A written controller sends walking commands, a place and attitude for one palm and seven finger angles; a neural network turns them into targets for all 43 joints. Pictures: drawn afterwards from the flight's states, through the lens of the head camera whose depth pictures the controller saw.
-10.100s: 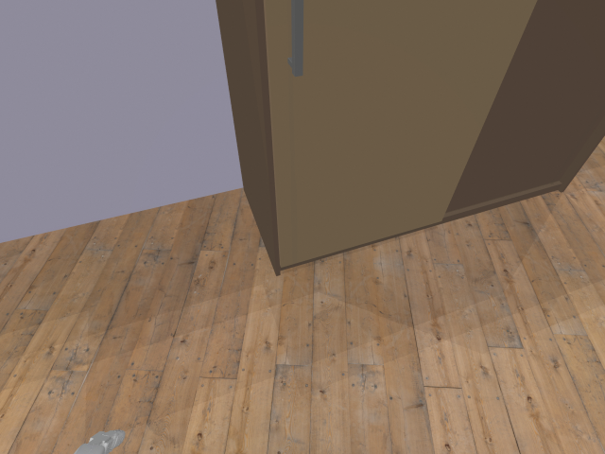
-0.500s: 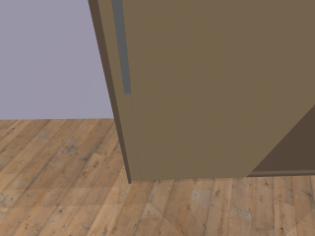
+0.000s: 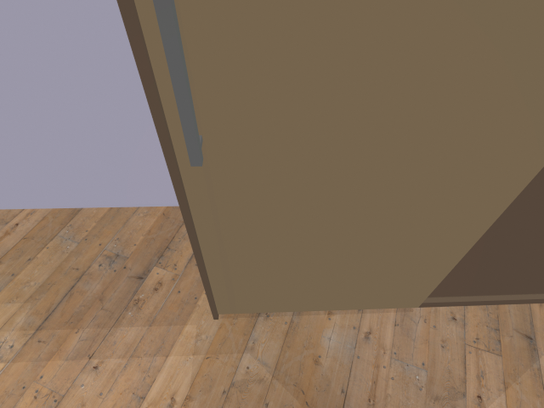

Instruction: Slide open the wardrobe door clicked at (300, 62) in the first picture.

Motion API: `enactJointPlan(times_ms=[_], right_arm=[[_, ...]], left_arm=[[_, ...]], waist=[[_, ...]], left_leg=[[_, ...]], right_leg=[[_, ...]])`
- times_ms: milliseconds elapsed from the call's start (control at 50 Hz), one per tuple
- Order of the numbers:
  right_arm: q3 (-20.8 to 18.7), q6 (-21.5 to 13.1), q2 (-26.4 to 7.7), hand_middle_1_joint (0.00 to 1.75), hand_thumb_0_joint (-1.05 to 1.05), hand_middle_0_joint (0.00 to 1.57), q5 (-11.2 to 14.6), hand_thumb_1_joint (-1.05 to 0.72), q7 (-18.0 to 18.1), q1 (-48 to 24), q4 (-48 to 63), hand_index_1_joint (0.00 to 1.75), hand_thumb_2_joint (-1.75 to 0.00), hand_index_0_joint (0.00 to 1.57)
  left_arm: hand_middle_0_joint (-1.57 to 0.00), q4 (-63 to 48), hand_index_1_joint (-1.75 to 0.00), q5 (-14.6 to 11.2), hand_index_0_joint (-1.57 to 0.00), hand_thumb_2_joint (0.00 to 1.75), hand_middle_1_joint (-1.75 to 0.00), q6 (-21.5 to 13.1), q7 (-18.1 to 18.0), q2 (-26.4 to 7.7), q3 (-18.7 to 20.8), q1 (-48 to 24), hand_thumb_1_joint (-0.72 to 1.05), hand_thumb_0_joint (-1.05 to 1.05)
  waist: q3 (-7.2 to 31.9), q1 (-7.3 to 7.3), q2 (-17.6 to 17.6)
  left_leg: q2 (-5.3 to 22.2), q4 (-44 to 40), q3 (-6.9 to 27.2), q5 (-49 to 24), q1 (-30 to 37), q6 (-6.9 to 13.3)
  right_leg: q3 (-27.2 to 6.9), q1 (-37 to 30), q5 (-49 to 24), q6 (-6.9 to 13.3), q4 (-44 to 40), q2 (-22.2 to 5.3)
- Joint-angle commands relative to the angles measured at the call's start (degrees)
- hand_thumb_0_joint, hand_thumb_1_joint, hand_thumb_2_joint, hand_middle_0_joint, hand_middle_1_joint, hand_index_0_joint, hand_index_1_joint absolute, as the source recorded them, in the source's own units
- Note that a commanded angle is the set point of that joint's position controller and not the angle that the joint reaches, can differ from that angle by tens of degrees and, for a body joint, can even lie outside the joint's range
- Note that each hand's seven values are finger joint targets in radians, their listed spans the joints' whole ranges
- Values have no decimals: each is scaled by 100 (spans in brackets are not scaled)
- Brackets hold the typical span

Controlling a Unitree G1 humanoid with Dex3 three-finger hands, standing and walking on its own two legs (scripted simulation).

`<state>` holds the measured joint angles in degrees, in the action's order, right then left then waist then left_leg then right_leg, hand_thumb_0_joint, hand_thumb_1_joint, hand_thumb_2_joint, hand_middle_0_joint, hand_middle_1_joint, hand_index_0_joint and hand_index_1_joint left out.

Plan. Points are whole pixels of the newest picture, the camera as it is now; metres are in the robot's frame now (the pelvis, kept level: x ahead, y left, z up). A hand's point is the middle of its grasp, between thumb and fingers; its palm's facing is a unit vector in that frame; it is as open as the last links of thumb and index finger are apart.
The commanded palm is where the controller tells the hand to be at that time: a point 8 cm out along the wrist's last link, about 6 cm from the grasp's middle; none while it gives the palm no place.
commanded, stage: look again from close up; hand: left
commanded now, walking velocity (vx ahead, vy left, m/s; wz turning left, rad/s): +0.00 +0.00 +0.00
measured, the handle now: (184, 83) +0.50 +0.16 +0.22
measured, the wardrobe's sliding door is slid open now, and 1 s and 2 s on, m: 0.00 0.00 0.00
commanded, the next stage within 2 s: raise the hand with hooked fingers in 0.70 s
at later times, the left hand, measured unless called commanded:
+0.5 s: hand out of the picture +0.01 +0.15 -0.17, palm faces +0.03 -0.98 -0.19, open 7.4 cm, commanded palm none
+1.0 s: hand (164, 364) +0.18 +0.16 -0.01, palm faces +0.26 -0.96 -0.12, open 7.6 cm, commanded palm +0.09 +0.21 -0.03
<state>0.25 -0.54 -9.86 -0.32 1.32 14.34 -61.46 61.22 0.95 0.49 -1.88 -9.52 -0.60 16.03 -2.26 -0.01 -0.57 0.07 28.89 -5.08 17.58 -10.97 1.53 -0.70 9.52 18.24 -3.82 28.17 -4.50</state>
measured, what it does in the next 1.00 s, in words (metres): stands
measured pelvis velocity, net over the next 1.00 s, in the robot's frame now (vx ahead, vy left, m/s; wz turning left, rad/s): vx -0.03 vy -0.03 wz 0.05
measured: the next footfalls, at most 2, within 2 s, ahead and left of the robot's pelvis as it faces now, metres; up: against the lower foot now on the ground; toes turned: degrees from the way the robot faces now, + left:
none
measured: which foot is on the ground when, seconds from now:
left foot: down 0.00-1.00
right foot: down 0.00-1.00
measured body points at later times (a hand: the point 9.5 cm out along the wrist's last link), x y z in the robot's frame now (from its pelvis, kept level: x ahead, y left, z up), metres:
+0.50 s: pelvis +0.00 -0.03 +0.00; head +0.01 -0.02 +0.45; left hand +0.01 +0.20 -0.16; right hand +0.03 -0.26 -0.15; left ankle -0.02 +0.10 -0.74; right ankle -0.04 -0.16 -0.74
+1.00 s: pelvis -0.03 -0.03 -0.01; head -0.01 -0.04 +0.44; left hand +0.16 +0.21 +0.00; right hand +0.09 -0.28 -0.12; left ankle -0.02 +0.10 -0.74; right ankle -0.04 -0.16 -0.74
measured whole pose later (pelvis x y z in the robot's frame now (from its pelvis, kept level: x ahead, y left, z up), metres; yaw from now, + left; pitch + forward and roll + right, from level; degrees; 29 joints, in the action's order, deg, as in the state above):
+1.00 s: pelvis -0.03 -0.03 -0.01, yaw +3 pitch +2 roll +1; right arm -0.4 -15.9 -12.0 1.5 3.7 16.3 -46.3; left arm 6.4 -8.2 -6.8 -4.4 -10.2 4.7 20.5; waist 0.5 -1.9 -0.5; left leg 1.0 33.3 -1.5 16.1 -18.7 -1.0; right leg 2.6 17.3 20.0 -1.0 35.8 -3.7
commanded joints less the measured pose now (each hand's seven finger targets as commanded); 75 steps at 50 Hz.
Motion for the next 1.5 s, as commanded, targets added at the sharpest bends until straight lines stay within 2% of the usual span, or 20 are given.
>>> enactJointPlan(times_ms=[0,420,760,780,800,820,840,860,880,900,980,1000,1060,1100,1160,1240,1300,1360,1420,1480], right_arm=[[-128,-87,-635,30,0,20,-21,-90,21,219,208,30,-90,20],[-111,-93,-634,30,0,20,-26,-90,41,99,38,30,-90,20],[-94,-97,-613,30,0,20,-34,-90,38,233,-53,30,-90,20],[-197,-165,-1197,30,0,20,-81,-90,-5,86,561,30,-90,20],[-175,-1036,-1332,30,0,20,174,-90,259,-39,2187,30,-90,20],[-57,-1524,-1011,30,0,20,175,-90,392,-55,2049,30,-90,20],[-26,-1579,-907,30,0,20,195,-90,397,-344,1435,30,-90,20],[-147,-1643,-925,30,0,20,320,-90,308,-272,1868,30,-90,20],[-182,-1729,-993,30,0,20,365,-90,332,-332,2178,30,-90,20],[-272,-1875,-1154,30,0,20,304,-90,330,-239,2271,30,-90,20],[-485,-2035,-964,30,0,20,103,-90,126,-331,2725,30,-90,20],[-479,-2035,-941,30,0,20,77,-90,27,-505,2781,30,-90,20],[-590,-1993,-1089,30,0,20,79,-90,-139,-728,3146,30,-90,20],[-624,-1911,-1178,30,0,20,146,-90,-129,-827,3610,30,-90,20],[-543,-1848,-1093,30,0,20,170,-90,73,-702,3931,30,-90,20],[-382,-2018,-1008,30,0,20,122,-90,288,-511,3531,30,-90,20],[-347,-2234,-1146,30,0,20,153,-90,423,-337,3207,30,-90,20],[-288,-2276,-1248,30,0,20,238,-90,545,-396,3116,30,-90,20],[-201,-2158,-1236,30,0,20,322,-90,649,-598,3214,30,-90,20],[-163,-2057,-1152,30,0,20,337,-90,733,-757,3380,30,-90,20]], left_arm=[[-20,-163,-30,4,-20,90,-30,-132,-55,-672,104,323,90,0],[-20,-114,-30,-7,-20,90,-30,-193,-37,-759,150,301,90,0],[-20,-68,-30,-20,-20,90,-30,-177,-9,-704,161,259,90,0],[-20,-458,-30,106,-20,90,-30,-281,-9,-1594,182,283,90,0],[-20,-8580,-32,-937,-20,89,-32,-1289,-173,-2450,1547,-4150,88,0],[-20,-7424,-33,-789,-20,88,-33,-896,-370,-1458,779,-792,85,0],[-21,-5557,-34,-779,-21,87,-34,-573,-578,-556,501,-280,83,0],[-21,-6107,-36,-967,-21,86,-36,-365,-487,194,-119,229,81,0],[-21,-6203,-37,-990,-21,85,-37,-354,-448,93,58,230,78,0],[-21,-6667,-39,-998,-21,84,-39,-707,-405,-408,469,-72,76,0],[-22,-5736,-45,-1106,-22,80,-45,-1851,193,-342,1079,1791,67,0],[-22,-5456,-47,-1258,-22,79,-47,-2201,490,-96,997,2015,64,0],[-22,-5307,-51,-1571,-22,76,-51,-3079,1491,-465,1468,2130,57,0],[-23,-6071,-54,-1595,-23,74,-54,-2741,1697,-1048,1787,1935,53,0],[-23,-7538,-58,-1744,-23,71,-58,-2258,1556,-1450,2062,768,46,0],[-24,-8792,-64,-1796,-24,67,-64,-2853,1175,-1318,1835,-817,36,0],[-24,-8686,-69,-1863,-24,64,-69,-3167,1452,-1241,1434,-959,29,0],[-25,-7898,-74,-1902,-25,61,-74,-2631,1940,-1537,1544,-663,22,0],[-25,-7094,-78,-1989,-25,58,-78,-1542,2208,-1873,2003,-395,15,0],[-26,-6839,-82,-2233,-26,55,-82,-694,2094,-2253,2811,-28,8,0]], waist=[[12,5,-54],[126,39,-23],[16,50,5],[-441,-42,151],[2641,-504,1224],[2459,74,1891],[1326,-149,864],[600,-169,517],[-20,-296,-35],[293,-326,-221],[534,300,-757],[414,329,-920],[747,456,-847],[1169,634,-29],[1618,372,428],[1348,-144,625],[1290,-378,404],[1181,-304,142],[976,54,254],[1245,452,-206]], left_leg=[[554,-507,469,-1496,104,51],[590,-515,444,-1699,177,-52],[592,-715,525,-1374,67,-70],[429,-489,679,-1832,-66,-163],[38,-303,207,-2517,1329,13],[251,-537,197,-3361,1769,-210],[355,-487,199,-2635,929,-173],[321,-564,398,-1628,389,-108],[236,-469,491,-951,-189,-57],[157,-230,496,-635,-292,-57],[20,656,452,-831,-1271,-161],[11,996,409,-741,-1697,-218],[-53,1812,296,-387,-2579,-257],[-161,1805,87,-233,-2558,-199],[-168,1861,142,-141,-2123,-97],[-8,2060,510,-5,-1810,-57],[63,2155,619,67,-1724,-38],[34,1894,624,133,-1741,-42],[-35,1548,568,199,-1759,-78],[-43,1276,598,-64,-1601,-112]], right_leg=[[-160,220,-1606,418,-353,-190],[-154,3,-2053,482,-510,-212],[-116,48,-1350,488,-689,-169],[-52,70,-2134,502,-534,-153],[183,-32,-2425,491,-202,394],[466,209,-1369,585,311,374],[522,717,-892,501,288,414],[651,785,-735,480,115,342],[714,950,-603,456,35,337],[661,1093,-411,433,60,280],[667,1581,-391,463,849,383],[673,1884,-493,467,1185,348],[381,2179,-562,536,1873,269],[144,1874,-251,544,1758,214],[-21,1892,206,413,1506,238],[20,2513,495,418,1431,384],[-32,2568,405,417,1406,432],[-146,2206,523,349,1040,379],[-281,1819,792,315,682,237],[-209,1204,664,278,521,186]])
